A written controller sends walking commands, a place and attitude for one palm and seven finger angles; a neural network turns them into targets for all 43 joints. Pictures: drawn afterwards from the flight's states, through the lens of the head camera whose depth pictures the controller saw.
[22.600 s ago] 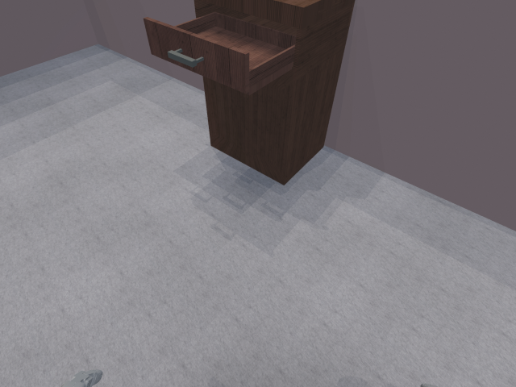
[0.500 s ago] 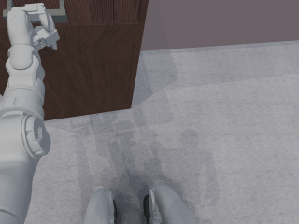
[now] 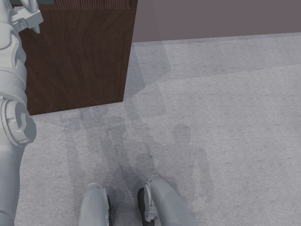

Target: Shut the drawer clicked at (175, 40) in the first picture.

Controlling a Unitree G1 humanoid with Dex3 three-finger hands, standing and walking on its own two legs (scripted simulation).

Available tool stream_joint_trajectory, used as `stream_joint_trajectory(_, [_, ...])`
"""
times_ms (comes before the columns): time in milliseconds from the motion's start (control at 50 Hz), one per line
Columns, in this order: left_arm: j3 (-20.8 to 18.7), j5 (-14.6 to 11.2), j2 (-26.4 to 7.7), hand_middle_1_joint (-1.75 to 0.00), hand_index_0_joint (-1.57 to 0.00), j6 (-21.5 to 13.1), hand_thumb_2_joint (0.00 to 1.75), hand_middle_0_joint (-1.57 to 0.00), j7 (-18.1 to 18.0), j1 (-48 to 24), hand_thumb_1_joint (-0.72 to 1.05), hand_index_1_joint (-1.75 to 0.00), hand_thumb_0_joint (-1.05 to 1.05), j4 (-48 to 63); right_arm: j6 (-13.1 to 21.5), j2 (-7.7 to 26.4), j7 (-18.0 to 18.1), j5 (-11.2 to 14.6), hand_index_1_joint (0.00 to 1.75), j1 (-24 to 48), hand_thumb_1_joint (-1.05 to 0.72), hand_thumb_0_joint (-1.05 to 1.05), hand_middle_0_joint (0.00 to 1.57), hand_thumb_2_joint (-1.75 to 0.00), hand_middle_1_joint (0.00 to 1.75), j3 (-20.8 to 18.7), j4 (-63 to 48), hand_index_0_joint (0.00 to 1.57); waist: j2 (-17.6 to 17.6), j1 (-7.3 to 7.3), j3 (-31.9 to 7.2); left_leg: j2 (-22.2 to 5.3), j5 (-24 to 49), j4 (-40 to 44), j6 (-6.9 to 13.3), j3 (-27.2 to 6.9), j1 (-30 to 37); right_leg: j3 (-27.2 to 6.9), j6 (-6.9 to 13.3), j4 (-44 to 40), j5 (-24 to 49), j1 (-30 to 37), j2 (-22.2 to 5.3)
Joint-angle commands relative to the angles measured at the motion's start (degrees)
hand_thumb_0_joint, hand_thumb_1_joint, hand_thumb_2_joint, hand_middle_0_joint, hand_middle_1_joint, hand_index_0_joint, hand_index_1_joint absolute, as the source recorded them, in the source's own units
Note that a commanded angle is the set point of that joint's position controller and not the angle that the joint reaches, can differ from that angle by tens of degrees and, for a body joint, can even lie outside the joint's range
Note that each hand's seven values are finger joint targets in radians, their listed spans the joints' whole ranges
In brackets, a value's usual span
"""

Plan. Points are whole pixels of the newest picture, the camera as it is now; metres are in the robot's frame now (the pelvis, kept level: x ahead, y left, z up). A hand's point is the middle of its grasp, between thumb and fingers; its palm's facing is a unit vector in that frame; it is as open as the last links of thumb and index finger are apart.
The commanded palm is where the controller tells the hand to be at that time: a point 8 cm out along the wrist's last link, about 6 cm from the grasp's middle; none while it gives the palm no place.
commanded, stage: pull the fist back off the drawer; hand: left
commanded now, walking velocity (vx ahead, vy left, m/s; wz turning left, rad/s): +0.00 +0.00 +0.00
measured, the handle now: out of the picture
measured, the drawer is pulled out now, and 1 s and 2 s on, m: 0.00 0.00 0.00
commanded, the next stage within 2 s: draw the hand back to the body in 0.44 s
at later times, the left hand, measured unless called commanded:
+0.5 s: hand (36, 18) +0.59 +0.17 +0.09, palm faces +0.13 -0.99 -0.03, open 3.1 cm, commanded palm +0.57 +0.19 +0.10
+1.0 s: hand (3, 49) +0.45 +0.19 +0.16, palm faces +0.09 -0.99 -0.05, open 3.3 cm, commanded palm +0.41 +0.23 +0.17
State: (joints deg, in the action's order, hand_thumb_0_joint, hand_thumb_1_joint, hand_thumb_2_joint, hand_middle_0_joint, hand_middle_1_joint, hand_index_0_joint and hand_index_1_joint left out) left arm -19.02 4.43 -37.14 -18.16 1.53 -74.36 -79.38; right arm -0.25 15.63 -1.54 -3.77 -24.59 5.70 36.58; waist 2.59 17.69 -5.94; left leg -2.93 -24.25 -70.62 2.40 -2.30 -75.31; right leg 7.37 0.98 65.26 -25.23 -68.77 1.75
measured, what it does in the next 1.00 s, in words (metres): rises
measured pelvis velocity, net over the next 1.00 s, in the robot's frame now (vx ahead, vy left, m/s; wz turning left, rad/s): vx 0.08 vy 0.00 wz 0.02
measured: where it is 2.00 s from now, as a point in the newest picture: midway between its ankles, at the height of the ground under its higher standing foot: (126, 219)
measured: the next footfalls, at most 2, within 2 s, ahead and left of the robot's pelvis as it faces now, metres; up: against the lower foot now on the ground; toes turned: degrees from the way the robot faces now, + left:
none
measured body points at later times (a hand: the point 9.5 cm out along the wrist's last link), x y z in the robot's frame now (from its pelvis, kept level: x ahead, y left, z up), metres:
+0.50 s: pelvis +0.04 +0.00 +0.02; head +0.20 +0.03 +0.44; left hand +0.58 +0.22 +0.09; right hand +0.02 -0.25 -0.08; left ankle +0.07 +0.09 -0.62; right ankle +0.05 -0.12 -0.62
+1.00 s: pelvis +0.08 +0.00 +0.08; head +0.13 +0.00 +0.53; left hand +0.44 +0.24 +0.16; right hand +0.21 -0.26 -0.02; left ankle +0.07 +0.10 -0.62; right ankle +0.05 -0.12 -0.62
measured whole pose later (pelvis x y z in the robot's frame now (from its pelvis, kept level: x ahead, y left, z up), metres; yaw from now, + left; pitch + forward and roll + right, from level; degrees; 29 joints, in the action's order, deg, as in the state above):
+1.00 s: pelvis +0.08 +0.00 +0.08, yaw +1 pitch +12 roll -2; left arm -11.6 -10.6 -15.7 -13.7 5.7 -14.6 -24.9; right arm -2.3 15.3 -1.3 2.4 -16.5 0.2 31.0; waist 2.8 3.1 -7.6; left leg -1.8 -25.1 -49.0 1.3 0.7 -36.3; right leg 3.0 0.8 44.5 -25.2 -31.6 1.9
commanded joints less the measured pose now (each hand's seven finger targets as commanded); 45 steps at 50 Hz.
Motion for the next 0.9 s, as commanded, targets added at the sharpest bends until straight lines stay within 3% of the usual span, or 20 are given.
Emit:
stream_joint_trajectory(0, [-0.78, -1.16, -10.27, -1.60, -1.40, -2.28, 0.90, -1.40, -1.20, -32.91, 0.90, -1.60, 0.00, 12.97, 0.51, 12.51, 0.90, 0.39, 0.30, -12.17, -0.90, 0.00, 0.20, -0.90, 0.30, -4.03, -1.41, 0.20, 12.06, 3.51, -26.00, 0.11, -4.52, 10.43, 0.37, -6.17, 28.59, -4.22, 0.37, -9.74, -2.38, 2.87, 1.38])
stream_joint_trajectory(40, [-0.16, -1.57, -8.40, -1.60, -1.40, -2.18, 0.90, -1.40, -0.95, -31.94, 0.90, -1.60, 0.00, 13.45, 0.68, 12.22, 0.67, 0.36, 0.30, -12.04, -0.90, 0.00, 0.20, -0.90, 0.30, -4.34, -1.42, 0.20, 12.51, 3.04, -26.53, 0.14, -4.12, 10.28, 0.32, -6.05, 29.03, -4.35, 0.39, -9.84, -2.09, 3.04, 1.34])
stream_joint_trajectory(100, [-2.45, -1.96, -10.72, -1.60, -1.40, -2.24, 0.90, -1.40, -0.49, -29.79, 0.90, -1.60, 0.00, 14.91, 0.40, 12.35, 0.47, 0.37, 0.30, -12.30, -0.90, 0.00, 0.20, -0.90, 0.30, -4.41, -1.78, 0.20, 12.78, 1.76, -28.35, 0.12, -0.93, 9.83, 0.27, -5.53, 30.12, -4.23, 0.48, -9.48, -0.62, 4.49, 1.41])
stream_joint_trajectory(140, [-1.32, -2.47, -7.98, -1.60, -1.40, -2.52, 0.90, -1.40, -0.05, -27.74, 0.90, -1.60, 0.00, 16.90, 0.19, 11.85, 0.19, 0.42, 0.30, -12.12, -0.90, 0.00, 0.20, -0.90, 0.30, -4.77, -2.03, 0.20, 14.18, 0.78, -30.33, 0.09, 1.86, 10.01, -0.01, -5.63, 33.06, -3.95, 0.60, -9.31, 0.88, 4.87, 1.44])
stream_joint_trajectory(160, [-1.92, -2.88, -7.57, -1.60, -1.40, -2.37, 0.90, -1.40, 0.11, -25.09, 0.90, -1.60, 0.00, 16.48, 0.04, 11.78, 0.05, 0.52, 0.30, -11.98, -0.90, 0.00, 0.20, -0.90, 0.30, -4.90, -2.10, 0.20, 12.62, 0.11, -30.05, 0.02, 2.29, 10.04, -0.04, -5.36, 32.86, -3.94, 0.57, -9.58, 1.06, 5.78, 1.48])
stream_joint_trajectory(200, [-3.48, -3.69, -8.18, -1.60, -1.40, -2.87, 0.90, -1.40, 0.28, -22.43, 0.90, -1.60, 0.00, 19.37, -0.39, 11.85, -0.22, 0.51, 0.30, -12.12, -0.90, 0.00, 0.20, -0.90, 0.30, -5.06, -2.54, 0.20, 13.73, -1.39, -31.64, -0.08, 5.84, 10.67, -0.34, -5.45, 36.01, -3.54, 0.72, -9.41, 2.94, 6.86, 1.62])
stream_joint_trajectory(220, [-2.20, -3.95, -6.11, -1.60, -1.40, -2.99, 0.90, -1.40, 0.47, -20.54, 0.90, -1.60, 0.00, 20.51, -0.63, 11.55, -0.42, 0.75, 0.30, -11.67, -0.90, 0.00, 0.20, -0.90, 0.30, -5.36, -2.74, 0.20, 14.14, -1.70, -32.36, -0.17, 7.12, 11.06, -0.54, -5.38, 37.90, -3.43, 0.72, -9.66, 3.64, 7.05, 1.67])
stream_joint_trajectory(260, [-2.60, -4.50, -5.02, -1.60, -1.40, -2.83, 0.90, -1.40, 0.36, -16.49, 0.90, -1.60, 0.00, 20.26, -1.06, 11.29, -0.57, 0.90, 0.30, -11.28, -0.90, 0.00, 0.20, -0.90, 0.30, -5.50, -3.02, 0.20, 10.38, -2.29, -31.01, -0.06, 7.80, 11.14, -0.31, -4.39, 36.35, -3.61, 0.46, -10.54, 4.06, 9.52, 1.78])
stream_joint_trajectory(320, [-3.58, -4.85, -5.34, -1.60, -1.40, -3.71, 0.90, -1.40, 0.17, -13.33, 0.90, -1.60, 0.00, 23.17, -1.57, 10.95, -0.75, 1.13, 0.30, -10.78, -0.90, 0.00, 0.20, -0.90, 0.30, -5.75, -3.55, 0.20, 9.54, -3.57, -31.00, 0.24, 10.04, 11.18, -0.09, -2.93, 35.72, -4.19, 0.38, -11.17, 5.69, 12.83, 1.87])
stream_joint_trajectory(400, [-4.52, -5.05, -5.86, -1.60, -1.40, -7.42, 0.90, -1.40, -0.87, -15.01, 0.90, -1.60, 0.00, 28.27, -1.91, 10.53, -0.83, 1.13, 0.30, -10.45, -0.90, 0.00, 0.20, -0.90, 0.30, -6.33, -2.93, 0.20, 10.86, -3.61, -31.95, 0.04, 15.59, 11.20, -0.48, -2.87, 40.01, -4.32, 0.46, -11.00, 9.68, 13.55, 2.12])
stream_joint_trajectory(460, [-3.08, -5.33, -2.53, -1.60, -1.40, -9.17, 0.90, -1.40, -0.81, -11.81, 0.90, -1.60, 0.00, 28.25, -2.30, 10.08, -1.13, 1.01, 0.30, -10.67, -0.90, 0.00, 0.20, -0.90, 0.30, -6.93, -2.21, 0.20, 9.94, -3.92, -32.56, 0.13, 20.69, 11.00, -0.78, -2.68, 42.75, -4.11, 0.50, -10.90, 13.51, 14.83, 2.18])
stream_joint_trajectory(520, [-1.75, -5.25, -0.07, -1.60, -1.40, -8.33, 0.90, -1.40, 0.04, -7.66, 0.90, -1.60, 0.00, 25.23, -3.46, 9.97, -1.30, 1.11, 0.30, -11.14, -0.90, 0.00, 0.20, -0.90, 0.30, -7.32, -1.73, 0.20, 9.01, -3.99, -30.68, 0.23, 24.71, 10.87, -0.83, -2.24, 43.27, -3.91, 0.46, -10.90, 17.13, 15.41, 2.21])
stream_joint_trajectory(580, [-5.43, -7.66, -2.63, -1.60, -1.40, -8.11, 0.90, -1.40, 1.01, 5.28, 0.90, -1.60, 0.00, 36.98, -4.57, 9.96, -1.55, 1.93, 0.30, -10.06, -0.90, 0.00, 0.20, -0.90, 0.30, -8.01, -5.57, 0.20, 11.88, -10.10, -40.71, 0.66, 37.17, 13.18, -1.37, -1.02, 51.48, -4.38, 0.78, -11.85, 26.37, 25.91, 2.43])
stream_joint_trajectory(600, [-4.04, -8.53, -0.63, -1.60, -1.40, -7.71, 0.90, -1.40, 1.42, 9.44, 0.90, -1.60, 0.00, 41.64, -4.75, 9.26, -1.74, 2.61, 0.30, -9.21, -0.90, 0.00, 0.20, -0.90, 0.30, -8.15, -6.51, 0.20, 12.54, -10.97, -42.67, 0.62, 42.07, 13.79, -1.55, -0.81, 54.62, -4.46, 0.66, -12.74, 29.75, 28.29, 2.44])
stream_joint_trajectory(620, [-2.53, -9.96, 2.09, -1.60, -1.40, -7.11, 0.90, -1.40, 1.85, 12.87, 0.90, -1.60, 0.00, 46.01, -4.60, 8.61, -1.95, 3.14, 0.30, -8.28, -0.90, 0.00, 0.20, -0.90, 0.30, -8.39, -7.15, 0.20, 12.17, -11.24, -42.21, 0.68, 43.95, 14.37, -1.40, -0.18, 56.01, -4.47, 0.44, -13.97, 32.72, 30.50, 2.58])
stream_joint_trajectory(640, [-2.62, -10.88, 2.30, -1.60, -1.40, -6.41, 0.90, -1.40, 2.14, 16.94, 0.90, -1.60, 0.00, 49.07, -4.49, 8.45, -2.04, 3.53, 0.30, -7.71, -0.90, 0.00, 0.20, -0.90, 0.30, -8.45, -7.64, 0.20, 9.93, -12.01, -40.93, 0.61, 44.57, 15.41, -1.30, -0.06, 55.63, -4.34, 0.32, -14.84, 34.35, 33.17, 2.58])
stream_joint_trajectory(680, [-0.23, -12.61, 5.99, -1.60, -1.40, -4.34, 0.90, -1.40, 2.62, 24.60, 0.90, -1.60, 0.00, 52.08, -4.10, 8.05, -1.76, 4.51, 0.30, -6.48, -0.90, 0.00, 0.20, -0.90, 0.30, -8.58, -8.47, 0.20, 4.83, -11.57, -35.71, 0.69, 43.63, 17.08, -0.49, 0.86, 53.43, -4.51, -0.05, -16.62, 37.62, 36.65, 2.46])
stream_joint_trajectory(740, [1.28, -14.57, 8.87, -1.60, -1.40, -1.72, 0.90, -1.40, 2.65, 31.31, 0.90, -1.60, 0.00, 56.40, -3.25, 7.70, -1.17, 5.71, 0.30, -3.63, -0.90, 0.00, 0.20, -0.90, 0.30, -8.63, -9.29, 0.20, 0.58, -11.86, -26.98, 1.27, 34.41, 20.84, -0.10, 2.37, 49.29, -4.64, -0.49, -19.72, 35.85, 40.20, 2.29])
stream_joint_trajectory(820, [3.70, -15.02, 11.63, -1.60, -1.40, -1.03, 0.90, -1.40, 2.13, 35.21, 0.90, -1.60, 0.00, 59.78, -1.81, 7.33, 0.03, 6.22, 0.30, -0.12, -0.90, 0.00, 0.20, -0.90, 0.30, -8.22, -9.37, 0.20, 0.94, -11.51, -17.30, 1.49, 28.01, 24.36, -0.15, 2.49, 49.79, -4.42, -0.24, -22.48, 29.46, 39.24, 2.10])
stream_joint_trajectory(880, [6.03, -15.20, 12.58, -1.60, -1.40, -0.68, 0.90, -1.40, 3.68, 37.93, 0.90, -1.60, 0.00, 66.80, -0.75, 7.11, 0.37, 6.40, 0.30, 1.24, -0.90, 0.00, 0.20, -0.90, 0.30, -8.21, -10.20, 0.20, 5.87, -12.35, -20.48, 1.25, 37.35, 24.00, -0.28, 2.09, 56.40, -4.84, -0.16, -22.19, 34.09, 40.67, 1.52])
